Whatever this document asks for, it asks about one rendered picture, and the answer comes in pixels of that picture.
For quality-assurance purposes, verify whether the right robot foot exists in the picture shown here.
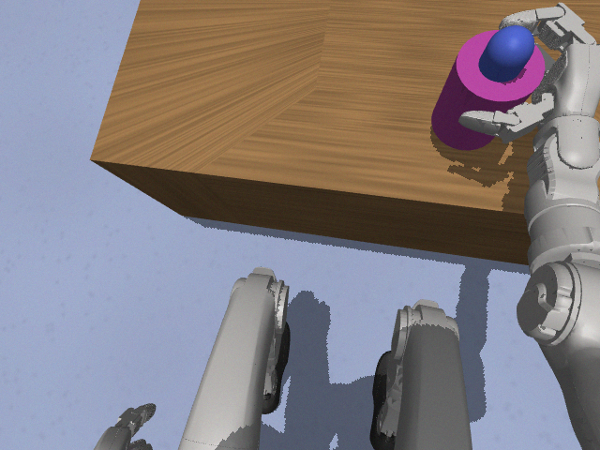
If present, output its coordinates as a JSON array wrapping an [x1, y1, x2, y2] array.
[[369, 351, 396, 450]]

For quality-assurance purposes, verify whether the left robot hand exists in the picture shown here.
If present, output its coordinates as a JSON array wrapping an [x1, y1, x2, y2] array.
[[94, 403, 156, 450]]

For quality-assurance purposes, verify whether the right robot hand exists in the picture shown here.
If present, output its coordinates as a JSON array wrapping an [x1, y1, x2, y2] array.
[[458, 2, 600, 144]]

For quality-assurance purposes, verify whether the right robot arm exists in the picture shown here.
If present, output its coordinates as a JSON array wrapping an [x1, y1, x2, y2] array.
[[517, 115, 600, 450]]

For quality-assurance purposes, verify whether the bottle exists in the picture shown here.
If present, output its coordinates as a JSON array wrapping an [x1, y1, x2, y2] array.
[[431, 25, 545, 151]]

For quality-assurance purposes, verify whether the left robot foot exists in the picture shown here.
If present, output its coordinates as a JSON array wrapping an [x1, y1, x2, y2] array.
[[262, 322, 291, 414]]

